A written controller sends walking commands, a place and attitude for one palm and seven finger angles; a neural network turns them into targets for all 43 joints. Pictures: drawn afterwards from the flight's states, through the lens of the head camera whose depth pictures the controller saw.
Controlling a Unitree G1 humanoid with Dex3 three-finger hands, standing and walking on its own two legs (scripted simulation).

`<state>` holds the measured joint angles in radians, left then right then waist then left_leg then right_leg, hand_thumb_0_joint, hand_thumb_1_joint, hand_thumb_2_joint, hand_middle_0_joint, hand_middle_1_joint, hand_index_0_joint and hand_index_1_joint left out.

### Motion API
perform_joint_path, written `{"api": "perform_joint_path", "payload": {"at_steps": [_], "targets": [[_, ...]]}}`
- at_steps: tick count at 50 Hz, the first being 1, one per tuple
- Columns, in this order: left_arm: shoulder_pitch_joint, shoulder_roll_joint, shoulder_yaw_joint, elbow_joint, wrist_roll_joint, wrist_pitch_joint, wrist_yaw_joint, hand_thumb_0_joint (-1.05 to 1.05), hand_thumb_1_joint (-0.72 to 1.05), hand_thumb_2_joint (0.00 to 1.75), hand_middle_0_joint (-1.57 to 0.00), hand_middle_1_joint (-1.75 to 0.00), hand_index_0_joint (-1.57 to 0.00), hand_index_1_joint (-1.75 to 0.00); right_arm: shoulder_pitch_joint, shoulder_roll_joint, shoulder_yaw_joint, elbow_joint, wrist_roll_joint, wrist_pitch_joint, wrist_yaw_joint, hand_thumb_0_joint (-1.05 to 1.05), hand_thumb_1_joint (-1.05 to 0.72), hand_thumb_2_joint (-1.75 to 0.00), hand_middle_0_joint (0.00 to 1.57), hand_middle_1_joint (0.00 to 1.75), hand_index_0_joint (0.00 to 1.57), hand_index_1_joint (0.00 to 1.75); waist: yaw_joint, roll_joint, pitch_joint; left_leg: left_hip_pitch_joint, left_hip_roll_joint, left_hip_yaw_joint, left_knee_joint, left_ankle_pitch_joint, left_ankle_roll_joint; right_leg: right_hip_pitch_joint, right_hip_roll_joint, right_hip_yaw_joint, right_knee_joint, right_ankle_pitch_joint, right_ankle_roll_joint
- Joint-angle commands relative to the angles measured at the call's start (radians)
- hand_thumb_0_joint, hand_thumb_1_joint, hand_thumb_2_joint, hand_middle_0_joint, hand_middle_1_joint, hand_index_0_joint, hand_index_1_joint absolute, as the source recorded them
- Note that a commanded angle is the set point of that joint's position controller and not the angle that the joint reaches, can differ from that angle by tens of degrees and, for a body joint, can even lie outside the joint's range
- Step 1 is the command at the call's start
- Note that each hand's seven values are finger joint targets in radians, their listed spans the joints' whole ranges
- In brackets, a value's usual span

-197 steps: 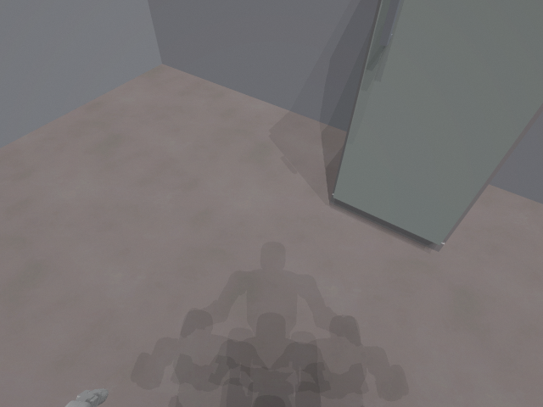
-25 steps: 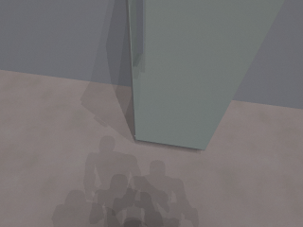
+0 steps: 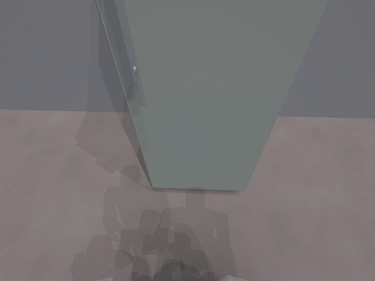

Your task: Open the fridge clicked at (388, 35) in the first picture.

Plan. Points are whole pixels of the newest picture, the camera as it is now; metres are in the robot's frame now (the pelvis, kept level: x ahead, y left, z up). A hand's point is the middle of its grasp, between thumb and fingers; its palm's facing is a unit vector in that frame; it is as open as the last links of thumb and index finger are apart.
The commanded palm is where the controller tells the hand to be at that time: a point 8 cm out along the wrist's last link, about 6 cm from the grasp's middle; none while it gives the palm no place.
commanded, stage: take the last steps up to it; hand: left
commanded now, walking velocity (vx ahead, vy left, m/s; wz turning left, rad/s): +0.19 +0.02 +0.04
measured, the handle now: (119, 20) +0.60 +0.16 +0.24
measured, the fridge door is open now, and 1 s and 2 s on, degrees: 0 0 0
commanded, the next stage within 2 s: come to a stop and stand still in 0.12 s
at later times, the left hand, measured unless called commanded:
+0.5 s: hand out of the picture +0.09 +0.19 -0.18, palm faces +0.08 -0.99 -0.14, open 7.3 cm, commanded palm none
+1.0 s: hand out of the picture +0.03 +0.14 -0.13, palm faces +0.09 -0.97 -0.23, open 7.4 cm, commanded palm none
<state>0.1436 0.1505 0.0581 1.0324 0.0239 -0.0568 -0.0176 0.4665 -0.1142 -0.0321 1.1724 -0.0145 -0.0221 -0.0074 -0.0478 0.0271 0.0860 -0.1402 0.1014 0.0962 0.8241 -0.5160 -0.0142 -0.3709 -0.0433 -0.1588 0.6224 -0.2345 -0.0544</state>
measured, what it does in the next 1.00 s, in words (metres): steps on the spot: left foot, then right foot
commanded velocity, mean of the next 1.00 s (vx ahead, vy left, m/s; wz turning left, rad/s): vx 0.01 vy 0.02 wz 0.00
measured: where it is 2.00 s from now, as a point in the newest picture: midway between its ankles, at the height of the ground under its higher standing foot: outside the picture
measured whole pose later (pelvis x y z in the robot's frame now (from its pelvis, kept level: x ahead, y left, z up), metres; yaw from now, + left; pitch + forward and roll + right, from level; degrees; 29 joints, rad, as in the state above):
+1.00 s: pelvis +0.04 -0.03 +0.03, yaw +1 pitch +1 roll +3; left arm 0.36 0.12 0.03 1.07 0.02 -0.01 0.02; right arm 0.32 -0.21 -0.08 1.06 -0.03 0.05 0.02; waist 0.01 0.03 -0.03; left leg -0.44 0.03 0.04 0.93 -0.24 -0.05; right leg -0.16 -0.06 -0.07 0.36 -0.21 -0.01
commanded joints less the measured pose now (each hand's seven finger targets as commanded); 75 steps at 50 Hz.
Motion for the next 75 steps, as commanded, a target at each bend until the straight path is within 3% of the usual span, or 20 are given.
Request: {"api": "perform_joint_path", "payload": {"at_steps": [1,5,15,18,21,29,34,37,39,40,43,45,49,56,58,60,62,63,65,75], "targets": [[0.221,0.164,0.029,0.027,-0.015,0.0,0.033,0.0,0.9,0.9,-0.2,-0.3,-0.2,-0.3,-0.103,-0.09,-0.025,-0.107,0.001,-0.024,-0.006,0.0,-0.9,-0.9,0.2,0.3,0.2,0.3,0.107,-0.144,-0.039,-0.448,0.036,-0.084,0.421,0.102,0.033,0.273,-0.343,0.445,-0.41,-0.015,-0.131],[0.153,0.072,0.0,0.009,-0.003,-0.016,0.039,0.0,0.9,0.9,-0.2,-0.3,-0.2,-0.3,-0.032,-0.034,-0.02,-0.075,-0.011,0.009,-0.001,0.0,-0.9,-0.9,0.2,0.3,0.2,0.3,0.02,-0.109,-0.027,-0.338,0.042,-0.049,0.264,0.216,-0.007,0.13,-0.242,0.169,-0.417,0.245,-0.084],[0.168,0.108,-0.016,0.042,-0.005,0.005,0.052,0.0,0.9,0.9,-0.2,-0.3,-0.2,-0.3,-0.2,-0.06,0.006,-0.127,0.002,-0.004,-0.003,0.0,-0.9,-0.9,0.2,0.3,0.2,0.3,0.043,-0.142,-0.057,-0.132,-0.023,-0.002,-0.287,0.398,-0.026,0.202,-0.172,0.077,-0.255,0.541,-0.051],[0.231,0.074,-0.027,0.044,-0.014,0.036,0.064,0.0,0.9,0.9,-0.2,-0.3,-0.2,-0.3,-0.136,-0.175,-0.014,-0.114,0.005,-0.012,-0.019,0.0,-0.9,-0.9,0.2,0.3,0.2,0.3,0.037,0.088,-0.14,0.108,0.152,-0.132,-0.347,1.12,0.054,0.107,-0.073,0.054,-0.117,0.15,0.063],[0.262,0.076,-0.02,0.041,-0.012,0.073,0.07,0.0,0.9,0.9,-0.2,-0.3,-0.2,-0.3,-0.174,-0.215,-0.028,-0.127,0.004,0.013,-0.043,0.0,-0.9,-0.9,0.2,0.3,0.2,0.3,0.038,0.252,-0.11,0.048,0.276,-0.241,-0.454,1.254,0.184,0.061,-0.012,0.078,0.158,-0.343,0.089],[0.193,0.077,0.021,-0.034,-0.003,0.107,0.05,0.0,0.9,0.9,-0.2,-0.3,-0.2,-0.3,-0.273,-0.222,-0.065,-0.198,-0.005,0.032,-0.048,0.0,-0.9,-0.9,0.2,0.3,0.2,0.3,0.038,0.066,-0.23,0.02,0.251,-0.167,-0.454,0.859,0.207,-0.056,0.008,0.17,0.471,-0.257,0.1],[0.239,0.053,0.014,-0.036,-0.003,0.109,0.04,0.0,0.9,0.9,-0.2,-0.3,-0.2,-0.3,-0.333,-0.225,-0.067,-0.214,-0.022,0.046,-0.021,0.0,-0.9,-0.9,0.2,0.3,0.2,0.3,0.053,0.217,-0.161,-0.206,0.204,-0.202,-0.611,0.111,0.143,0.141,0.007,0.089,0.155,-0.262,0.065],[0.434,0.072,0.017,0.04,0.003,0.098,0.041,0.0,0.9,0.9,-0.2,-0.3,-0.2,-0.3,-0.364,-0.197,-0.065,-0.217,-0.021,0.068,-0.008,0.0,-0.9,-0.9,0.2,0.3,0.2,0.3,0.131,0.105,-0.115,-0.444,0.071,-0.106,-0.559,-0.178,0.035,0.416,0.041,0.031,-0.161,-0.157,0.05],[0.289,0.205,0.008,-0.022,0.017,0.081,0.05,0.0,0.9,0.9,-0.2,-0.3,-0.2,-0.3,-0.353,-0.07,-0.043,-0.248,-0.004,0.082,0.001,0.0,-0.9,-0.9,0.2,0.3,0.2,0.3,0.099,-0.361,0.043,-0.499,-0.085,-0.026,-0.056,-0.006,-0.04,0.057,-0.344,0.569,-0.617,-0.732,-0.059],[0.167,0.216,0.008,-0.072,0.012,0.08,0.055,0.0,0.9,0.9,-0.2,-0.3,-0.2,-0.3,-0.36,-0.132,-0.055,-0.255,-0.015,0.087,0.005,0.0,-0.9,-0.9,0.2,0.3,0.2,0.3,0.068,-0.257,0.108,-0.415,-0.054,-0.112,0.064,0.082,-0.02,-0.152,-0.378,0.578,-0.66,-0.725,-0.078],[0.048,0.187,0.012,-0.083,-0.001,0.042,0.055,0.0,0.9,0.9,-0.2,-0.3,-0.2,-0.3,-0.205,-0.149,-0.063,-0.167,-0.019,0.081,0.025,0.0,-0.9,-0.9,0.2,0.3,0.2,0.3,-0.006,-0.161,0.065,-0.35,-0.05,-0.1,0.197,0.258,-0.014,-0.093,-0.242,0.369,-0.572,-0.417,-0.014],[0.129,0.156,0.003,-0.059,-0.003,0.027,0.046,0.0,0.9,0.9,-0.2,-0.3,-0.2,-0.3,-0.154,-0.122,-0.049,-0.149,-0.018,0.059,0.029,0.0,-0.9,-0.9,0.2,0.3,0.2,0.3,0.019,-0.144,0.041,-0.398,-0.058,-0.058,0.158,0.305,-0.028,0.084,-0.196,0.268,-0.487,-0.213,0.008],[0.291,0.147,0.004,-0.001,-0.002,0.021,0.052,0.0,0.9,0.9,-0.2,-0.3,-0.2,-0.3,-0.225,-0.131,-0.042,-0.181,-0.017,0.045,0.022,0.0,-0.9,-0.9,0.2,0.3,0.2,0.3,0.101,-0.152,-0.007,-0.464,-0.042,-0.064,0.092,0.255,-0.046,0.301,-0.258,0.312,-0.44,-0.081,-0.045],[0.296,0.142,0.005,0.038,0.009,0.028,0.057,0.0,0.9,0.9,-0.2,-0.3,-0.2,-0.3,-0.236,-0.099,-0.016,-0.175,0.005,0.033,0.001,0.0,-0.9,-0.9,0.2,0.3,0.2,0.3,0.11,-0.238,-0.065,-0.245,-0.059,-0.036,-0.217,0.113,-0.033,0.302,-0.268,0.299,-0.333,0.303,-0.091],[0.237,0.134,0.002,0.046,-0.001,0.032,0.057,0.0,0.9,0.9,-0.2,-0.3,-0.2,-0.3,-0.153,-0.09,-0.01,-0.136,0.009,0.025,-0.006,0.0,-0.9,-0.9,0.2,0.3,0.2,0.3,0.06,-0.235,-0.082,-0.054,-0.075,-0.014,-0.394,0.276,-0.025,0.2,-0.206,0.236,-0.279,0.259,-0.04],[0.227,0.084,-0.011,0.046,-0.013,0.041,0.055,0.0,0.9,0.9,-0.2,-0.3,-0.2,-0.3,-0.09,-0.134,-0.011,-0.099,0.006,0.005,-0.016,0.0,-0.9,-0.9,0.2,0.3,0.2,0.3,0.043,-0.064,-0.106,0.104,0.01,-0.086,-0.458,0.462,0.008,0.084,-0.107,0.165,-0.186,0.117,0.03],[0.238,0.032,-0.018,0.049,-0.011,0.051,0.057,0.0,0.9,0.9,-0.2,-0.3,-0.2,-0.3,-0.128,-0.19,-0.016,-0.11,0.0,0.008,-0.025,0.0,-0.9,-0.9,0.2,0.3,0.2,0.3,0.066,0.083,-0.082,-0.008,0.147,-0.192,-0.505,0.472,0.076,0.11,-0.056,0.097,-0.178,-0.058,0.074],[0.236,0.03,-0.019,0.052,-0.005,0.052,0.053,0.0,0.9,0.9,-0.2,-0.3,-0.2,-0.3,-0.158,-0.19,-0.015,-0.116,0.001,0.011,-0.027,0.0,-0.9,-0.9,0.2,0.3,0.2,0.3,0.075,0.03,-0.051,-0.068,0.139,-0.175,-0.508,0.409,0.075,0.131,-0.048,0.097,-0.186,-0.041,0.079],[0.215,0.036,-0.027,0.08,-0.004,0.06,0.05,0.0,0.9,0.9,-0.2,-0.3,-0.2,-0.3,-0.186,-0.151,-0.003,-0.099,0.004,0.004,-0.034,0.0,-0.9,-0.9,0.2,0.3,0.2,0.3,0.069,0.129,0.0,-0.072,0.086,-0.156,-0.547,0.466,0.066,0.146,-0.056,0.089,-0.18,0.025,0.084],[0.203,0.079,-0.034,0.112,-0.007,0.058,0.052,0.0,0.9,0.9,-0.2,-0.3,-0.2,-0.3,-0.177,-0.15,0.002,-0.085,0.006,-0.004,-0.038,0.0,-0.9,-0.9,0.2,0.3,0.2,0.3,0.059,0.022,-0.05,0.005,0.039,-0.095,-0.484,0.664,0.037,0.223,-0.083,0.11,-0.231,0.178,0.08]]}}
